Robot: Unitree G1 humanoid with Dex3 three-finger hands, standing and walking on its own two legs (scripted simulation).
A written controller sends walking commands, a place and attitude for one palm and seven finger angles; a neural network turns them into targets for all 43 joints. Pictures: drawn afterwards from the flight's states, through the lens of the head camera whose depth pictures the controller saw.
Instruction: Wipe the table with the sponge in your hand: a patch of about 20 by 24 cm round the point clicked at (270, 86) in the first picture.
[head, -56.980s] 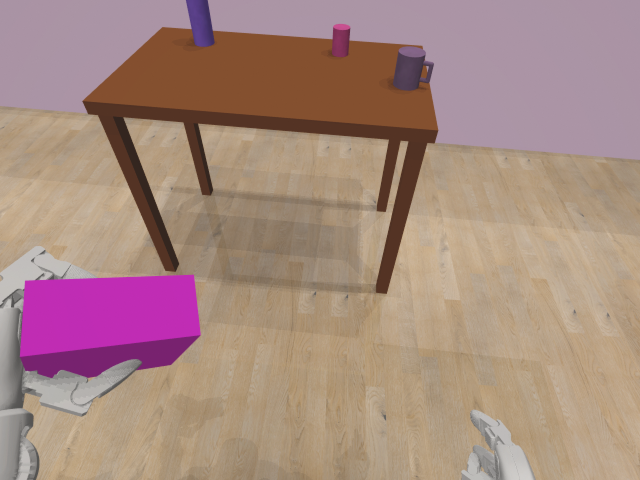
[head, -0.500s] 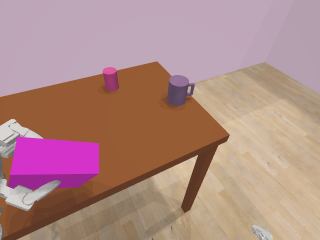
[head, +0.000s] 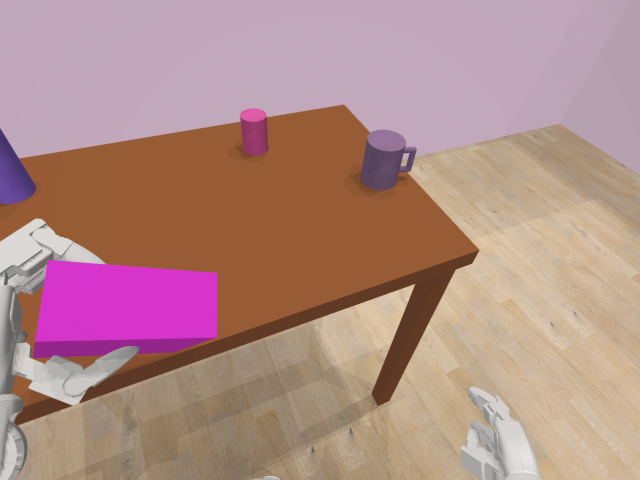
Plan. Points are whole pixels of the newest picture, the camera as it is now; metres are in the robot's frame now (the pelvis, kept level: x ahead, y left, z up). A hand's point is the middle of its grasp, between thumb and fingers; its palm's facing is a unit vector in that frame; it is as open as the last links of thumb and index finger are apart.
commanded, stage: step back with the hand held close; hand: left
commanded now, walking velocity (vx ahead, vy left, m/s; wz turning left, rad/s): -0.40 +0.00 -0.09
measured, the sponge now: (149, 316) +0.23 +0.19 +0.15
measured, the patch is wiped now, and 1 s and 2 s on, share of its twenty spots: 1.00 1.00 1.00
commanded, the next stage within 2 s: stop stepping back and stand still in 0.48 s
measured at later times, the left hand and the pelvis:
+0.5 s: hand (31, 445) +0.11 +0.21 +0.19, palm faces +0.30 -0.89 -0.35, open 10.0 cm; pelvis -0.12 +0.00 +0.00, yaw -3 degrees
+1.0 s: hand out of the picture -0.07 +0.23 +0.18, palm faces +0.36 -0.89 -0.29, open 10.0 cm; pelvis -0.28 +0.00 +0.00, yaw -2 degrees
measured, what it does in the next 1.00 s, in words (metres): walks backwards: right foot, then left foot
